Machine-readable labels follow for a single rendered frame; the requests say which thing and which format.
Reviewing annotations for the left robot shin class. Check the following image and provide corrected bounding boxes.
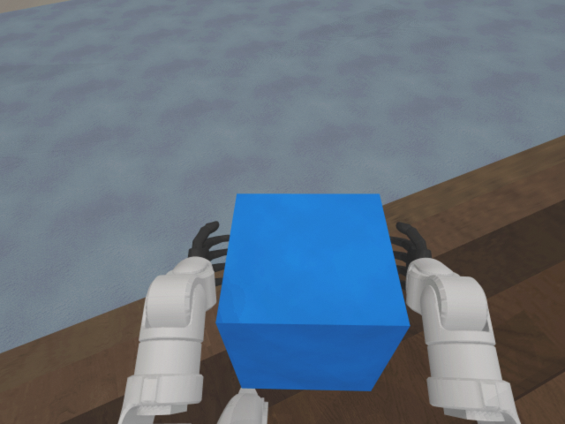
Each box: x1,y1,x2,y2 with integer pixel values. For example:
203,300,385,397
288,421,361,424
238,388,258,395

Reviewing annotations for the robot right hand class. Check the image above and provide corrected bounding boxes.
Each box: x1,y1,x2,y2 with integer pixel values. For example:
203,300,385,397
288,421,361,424
389,222,432,290

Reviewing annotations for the left robot thigh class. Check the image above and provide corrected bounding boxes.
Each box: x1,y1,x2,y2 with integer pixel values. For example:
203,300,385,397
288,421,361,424
217,393,268,424

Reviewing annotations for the robot right forearm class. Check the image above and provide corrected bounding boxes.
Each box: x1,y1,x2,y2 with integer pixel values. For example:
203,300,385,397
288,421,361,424
405,258,521,424

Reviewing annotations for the robot left hand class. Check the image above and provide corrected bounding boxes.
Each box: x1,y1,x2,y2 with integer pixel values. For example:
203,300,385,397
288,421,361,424
187,221,230,286

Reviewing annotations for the robot left forearm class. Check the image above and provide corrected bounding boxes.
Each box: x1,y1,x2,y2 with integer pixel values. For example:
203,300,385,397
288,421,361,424
117,256,216,424

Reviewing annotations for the carton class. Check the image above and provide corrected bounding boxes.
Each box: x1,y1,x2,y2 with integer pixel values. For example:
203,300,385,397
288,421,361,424
215,193,410,391

